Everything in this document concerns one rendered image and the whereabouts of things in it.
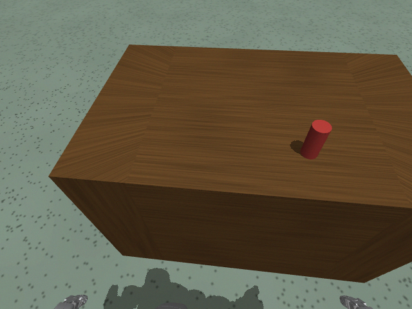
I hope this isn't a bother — can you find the left robot hand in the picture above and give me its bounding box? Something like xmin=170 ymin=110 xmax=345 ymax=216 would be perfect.
xmin=54 ymin=295 xmax=88 ymax=309

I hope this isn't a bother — can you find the can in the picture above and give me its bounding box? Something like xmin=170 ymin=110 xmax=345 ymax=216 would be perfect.
xmin=300 ymin=120 xmax=332 ymax=160

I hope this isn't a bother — can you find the right robot hand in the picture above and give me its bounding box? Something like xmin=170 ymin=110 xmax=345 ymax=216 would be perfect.
xmin=340 ymin=295 xmax=373 ymax=309

